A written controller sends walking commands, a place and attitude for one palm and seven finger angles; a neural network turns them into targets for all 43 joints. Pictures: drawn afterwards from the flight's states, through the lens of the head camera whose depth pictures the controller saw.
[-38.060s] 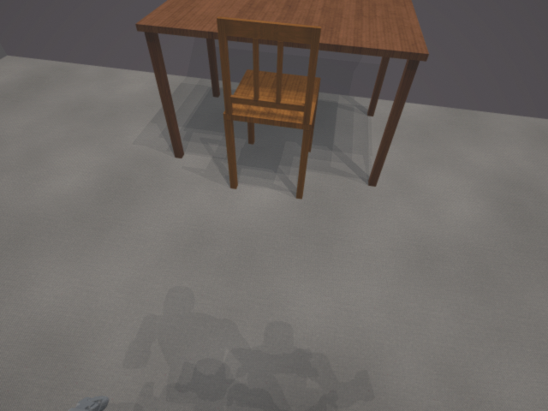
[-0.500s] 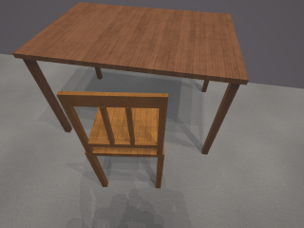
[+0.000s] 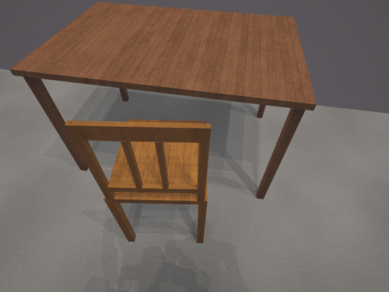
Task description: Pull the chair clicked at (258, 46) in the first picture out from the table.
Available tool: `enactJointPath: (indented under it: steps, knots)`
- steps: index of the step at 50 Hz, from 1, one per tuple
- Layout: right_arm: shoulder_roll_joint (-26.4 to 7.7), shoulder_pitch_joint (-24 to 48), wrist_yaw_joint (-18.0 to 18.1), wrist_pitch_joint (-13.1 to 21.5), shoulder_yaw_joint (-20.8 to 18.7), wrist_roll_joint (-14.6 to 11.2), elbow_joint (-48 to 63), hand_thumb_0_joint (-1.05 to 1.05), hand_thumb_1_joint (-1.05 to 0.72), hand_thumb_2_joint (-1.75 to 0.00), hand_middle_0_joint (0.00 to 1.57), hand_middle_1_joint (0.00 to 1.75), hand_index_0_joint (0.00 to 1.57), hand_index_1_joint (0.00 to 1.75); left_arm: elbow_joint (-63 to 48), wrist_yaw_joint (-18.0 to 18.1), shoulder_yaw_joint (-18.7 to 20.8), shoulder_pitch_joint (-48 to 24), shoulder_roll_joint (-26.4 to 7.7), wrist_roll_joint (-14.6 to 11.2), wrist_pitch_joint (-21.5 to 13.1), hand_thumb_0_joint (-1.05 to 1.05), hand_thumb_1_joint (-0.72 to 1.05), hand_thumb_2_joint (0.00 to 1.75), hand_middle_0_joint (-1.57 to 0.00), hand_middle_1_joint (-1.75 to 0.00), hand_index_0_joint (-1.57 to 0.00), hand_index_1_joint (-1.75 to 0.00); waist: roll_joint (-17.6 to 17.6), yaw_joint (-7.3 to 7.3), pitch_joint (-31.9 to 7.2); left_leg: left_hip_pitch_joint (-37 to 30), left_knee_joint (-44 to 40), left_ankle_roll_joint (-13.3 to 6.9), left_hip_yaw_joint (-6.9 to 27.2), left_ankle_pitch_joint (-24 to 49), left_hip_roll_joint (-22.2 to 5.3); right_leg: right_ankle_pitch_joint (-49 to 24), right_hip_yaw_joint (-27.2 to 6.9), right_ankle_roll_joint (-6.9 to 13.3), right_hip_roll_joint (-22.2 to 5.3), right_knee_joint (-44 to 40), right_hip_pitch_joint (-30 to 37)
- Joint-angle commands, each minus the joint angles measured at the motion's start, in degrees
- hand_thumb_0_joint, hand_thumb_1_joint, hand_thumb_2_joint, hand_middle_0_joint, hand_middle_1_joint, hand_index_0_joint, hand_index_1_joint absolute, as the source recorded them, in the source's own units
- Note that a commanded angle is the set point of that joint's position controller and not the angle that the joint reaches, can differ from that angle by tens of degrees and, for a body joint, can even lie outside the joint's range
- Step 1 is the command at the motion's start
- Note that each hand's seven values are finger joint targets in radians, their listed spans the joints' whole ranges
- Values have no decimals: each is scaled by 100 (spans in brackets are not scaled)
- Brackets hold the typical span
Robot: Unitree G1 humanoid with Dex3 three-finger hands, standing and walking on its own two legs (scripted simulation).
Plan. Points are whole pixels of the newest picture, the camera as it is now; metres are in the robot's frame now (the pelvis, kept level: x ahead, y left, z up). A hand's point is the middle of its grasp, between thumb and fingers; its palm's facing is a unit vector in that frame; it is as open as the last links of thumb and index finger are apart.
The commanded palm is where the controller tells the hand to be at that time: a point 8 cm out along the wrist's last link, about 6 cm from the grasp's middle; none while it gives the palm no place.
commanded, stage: look again from close up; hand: left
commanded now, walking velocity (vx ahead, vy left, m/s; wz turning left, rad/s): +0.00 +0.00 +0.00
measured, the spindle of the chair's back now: (133, 165) +0.48 +0.22 -0.11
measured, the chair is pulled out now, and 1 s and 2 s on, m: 0.17 0.17 0.17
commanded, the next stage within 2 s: raise the hand toward the chair's back in 0.20 s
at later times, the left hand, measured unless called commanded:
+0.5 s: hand (106, 260) +0.19 +0.19 -0.04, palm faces +0.24 -0.96 -0.16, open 7.6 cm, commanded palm +0.11 +0.22 -0.07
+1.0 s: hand (129, 276) +0.17 +0.14 -0.05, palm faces -0.10 -0.99 -0.06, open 11.7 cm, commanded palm +0.13 +0.23 -0.06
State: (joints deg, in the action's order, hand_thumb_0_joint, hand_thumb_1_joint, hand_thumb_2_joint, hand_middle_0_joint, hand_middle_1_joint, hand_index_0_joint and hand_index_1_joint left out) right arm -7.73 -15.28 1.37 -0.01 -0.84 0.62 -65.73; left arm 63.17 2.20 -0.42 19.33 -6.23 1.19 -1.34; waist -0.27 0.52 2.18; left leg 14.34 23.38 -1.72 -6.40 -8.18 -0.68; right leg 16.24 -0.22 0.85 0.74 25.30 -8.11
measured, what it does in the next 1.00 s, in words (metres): lowers itself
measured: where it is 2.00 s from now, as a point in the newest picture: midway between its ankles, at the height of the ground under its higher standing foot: outside the picture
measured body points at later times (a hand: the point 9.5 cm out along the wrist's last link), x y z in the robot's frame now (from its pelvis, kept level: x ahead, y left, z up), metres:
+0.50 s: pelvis +0.00 +0.00 -0.02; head +0.01 -0.02 +0.43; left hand +0.17 +0.24 -0.02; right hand +0.11 -0.26 -0.13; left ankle +0.05 +0.10 -0.74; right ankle -0.03 -0.11 -0.74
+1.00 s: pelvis -0.04 -0.02 -0.12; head +0.03 -0.02 +0.32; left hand +0.16 +0.20 -0.05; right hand +0.20 -0.20 -0.20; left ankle +0.05 +0.10 -0.74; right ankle -0.03 -0.11 -0.74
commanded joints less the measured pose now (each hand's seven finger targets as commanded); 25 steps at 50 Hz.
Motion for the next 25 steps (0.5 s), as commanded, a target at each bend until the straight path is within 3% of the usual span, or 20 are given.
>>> enactJointPath:
  steps: [1, 14, 15, 16, 17, 18, 19, 20, 21, 22, 23, 25]
  knots:
    - [-511, -358, 0, 78, -59, -19, 112, 0, -90, -90, 20, 30, 20, 30, -48, 48, 108, 577, -550, -15, -58, 0, 90, 90, -20, -30, -20, -30, 117, -1, 237, -676, -410, 36, 813, -56, -562, -415, -580, 92, -581, -707, -909]
    - [-553, -315, 15, 98, -31, -23, 98, 0, -90, -90, 20, 30, 20, 30, -18, 44, 106, 574, -594, -18, -53, 0, 90, 90, -20, -30, -20, -30, 51, -16, 187, -748, -426, 29, 818, 203, -573, -613, -563, 75, -574, -726, -753]
    - [-717, 172, -40, 167, -19, -47, 588, 0, -90, -90, 20, 30, 20, 30, 20, 223, 69, 665, -748, 64, -138, 0, 90, 90, -20, -30, -20, -30, 426, -160, 387, -24, 757, 131, 723, 173, -584, -1454, -694, -35, -803, -884, -657]
    - [-1790, -61, 240, 885, -170, -311, 2783, 0, -90, -90, 20, 30, 20, 30, -8679, 127, 308, -3315, -1810, -1140, -1260, 0, 88, 89, -20, -30, -20, -30, -330, 709, -2428, -1819, 223, -88, 524, 467, 62, -1247, -30, 15, -245, -25, -573]
    - [-1276, 508, 454, 1379, 79, -391, 2413, 0, -90, -90, 20, 30, 20, 30, -8477, 392, 694, -2881, -2192, -913, -1176, 0, 85, 88, -20, -29, -20, -29, -771, 412, -2071, -1881, 184, -88, 268, 392, -195, -698, 237, 19, 1, 190, -879]
    - [-1420, 357, 430, 1697, -45, -218, 2108, 0, -90, -90, 20, 30, 20, 30, -6994, 563, 254, -1281, -1169, -829, -962, 0, 83, 87, -19, -29, -19, -29, -1029, 250, -1913, -1501, 54, 20, 436, -72, -232, -158, 466, 111, 2, 313, -1023]
    - [-1107, 239, 281, 1742, -20, -350, 2028, 0, -90, -90, 20, 30, 20, 30, -5208, 535, -417, 667, 72, -864, -347, 0, 81, 86, -19, -29, -19, -29, -555, 204, -770, -587, 7, -8, 699, -623, -207, -23, 567, 80, -80, 356, -1310]
    - [-1265, 116, 281, 1768, -23, -388, 2440, 0, -90, -90, 20, 30, 20, 30, -6551, 448, -560, 2, 56, -1109, -381, 0, 78, 85, -19, -28, -19, -28, -643, 224, -604, -297, 198, -2, 814, -746, -133, -63, 586, 60, -112, 370, -1280]
    - [-1379, 305, 331, 1854, -50, -394, 2612, 0, -90, -90, 20, 30, 20, 30, -6859, 346, -611, -162, -54, -1140, -601, 0, 76, 84, -19, -28, -19, -28, -453, 350, -423, -182, 387, -9, 841, -892, -138, 60, 561, 5, -129, 362, -1581]
    - [-1388, 370, 344, 1960, -80, -329, 2805, 0, -90, -90, 20, 30, 20, 30, -6789, 256, -641, -195, 12, -1108, -874, 0, 74, 83, -18, -27, -18, -27, -139, 437, -266, 8, 684, -23, 825, -891, -33, 205, 566, -23, -112, 408, -1819]
    - [-1427, 277, 307, 1983, -140, -213, 2864, 0, -90, -90, 20, 30, 20, 30, -6321, 142, -618, -76, 56, -1048, -1091, 0, 71, 82, -18, -27, -18, -27, 482, 505, -254, 325, 1041, -25, 894, -867, 9, 411, 582, -27, -38, 596, -2375]
    - [-1393, 467, 172, 1925, -259, -105, 3087, 0, -90, -90, 20, 30, 20, 30, -5109, -363, -292, 1009, 222, -1162, -1665, 0, 67, 80, -18, -26, -18, -26, 1648, 117, -122, 1475, 1682, 89, 914, -937, -7, 764, 676, -14, -20, 1223, -3197]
